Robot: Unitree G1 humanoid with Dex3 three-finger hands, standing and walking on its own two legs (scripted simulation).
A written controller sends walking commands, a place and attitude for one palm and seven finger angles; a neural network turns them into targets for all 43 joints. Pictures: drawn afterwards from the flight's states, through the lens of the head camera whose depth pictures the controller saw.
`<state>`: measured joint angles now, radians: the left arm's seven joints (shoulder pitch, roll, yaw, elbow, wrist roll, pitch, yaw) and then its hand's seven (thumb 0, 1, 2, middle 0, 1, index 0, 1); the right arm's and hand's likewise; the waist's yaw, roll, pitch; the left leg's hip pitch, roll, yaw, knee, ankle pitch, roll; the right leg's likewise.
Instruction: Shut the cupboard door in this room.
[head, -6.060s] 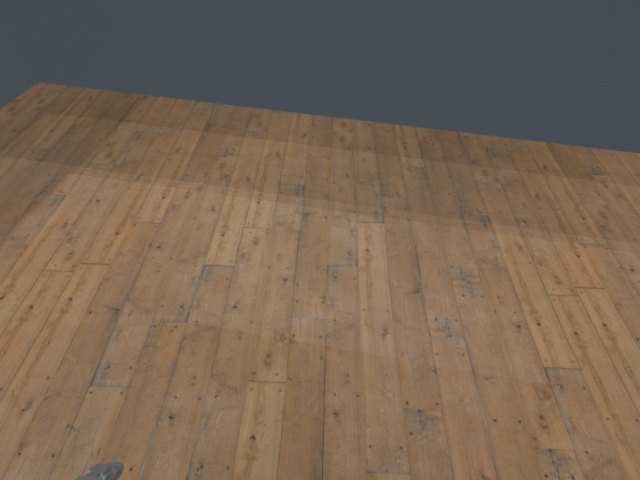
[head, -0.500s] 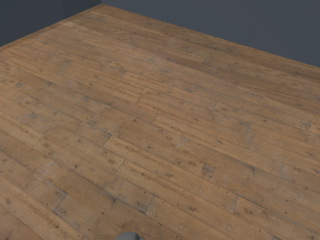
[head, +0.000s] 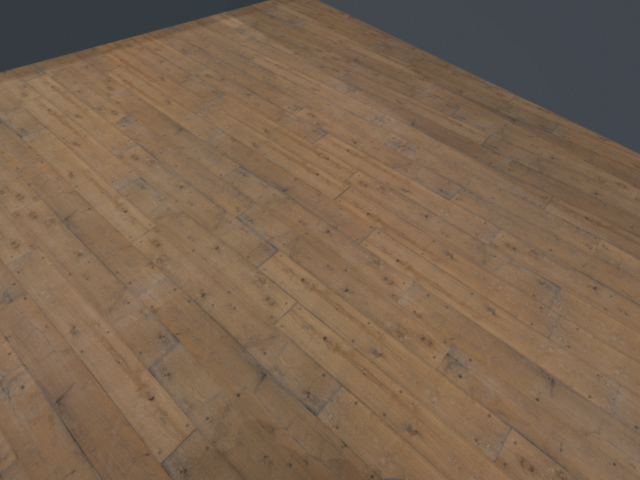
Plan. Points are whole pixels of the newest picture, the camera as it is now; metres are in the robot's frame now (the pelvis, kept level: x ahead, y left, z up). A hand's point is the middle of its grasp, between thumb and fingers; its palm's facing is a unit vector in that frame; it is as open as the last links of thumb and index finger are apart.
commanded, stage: turn or walk to find it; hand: left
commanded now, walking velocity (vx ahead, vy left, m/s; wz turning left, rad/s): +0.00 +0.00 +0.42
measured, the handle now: out of the picture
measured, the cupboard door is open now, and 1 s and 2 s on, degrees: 93 93 93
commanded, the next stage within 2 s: none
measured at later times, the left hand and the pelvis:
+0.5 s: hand out of the picture -0.03 +0.17 -0.17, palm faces +0.27 -0.93 -0.24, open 7.4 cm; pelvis -0.03 -0.03 -0.01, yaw +15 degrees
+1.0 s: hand out of the picture -0.05 +0.20 -0.16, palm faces +0.44 -0.86 -0.27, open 7.4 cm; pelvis -0.06 -0.03 -0.01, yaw +26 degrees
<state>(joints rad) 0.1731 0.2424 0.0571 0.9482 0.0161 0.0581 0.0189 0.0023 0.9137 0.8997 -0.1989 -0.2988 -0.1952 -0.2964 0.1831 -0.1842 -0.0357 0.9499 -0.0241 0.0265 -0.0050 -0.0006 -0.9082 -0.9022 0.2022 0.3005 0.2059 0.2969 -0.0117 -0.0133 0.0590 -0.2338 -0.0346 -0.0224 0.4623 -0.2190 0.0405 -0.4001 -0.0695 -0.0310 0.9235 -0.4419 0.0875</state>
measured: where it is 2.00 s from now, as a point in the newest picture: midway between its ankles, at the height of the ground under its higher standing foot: outside the picture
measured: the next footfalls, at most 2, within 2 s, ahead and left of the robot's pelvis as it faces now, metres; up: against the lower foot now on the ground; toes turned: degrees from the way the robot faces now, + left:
right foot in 0.14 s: +0.04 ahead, -0.14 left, +0.00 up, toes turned +0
left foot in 0.58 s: -0.04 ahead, +0.11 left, +0.00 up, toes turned +22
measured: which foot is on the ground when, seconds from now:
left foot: down 0.00-0.14, up 0.16-0.56, down 0.58-1.00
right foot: up 0.00-0.12, down 0.14-0.58, up 0.60-1.00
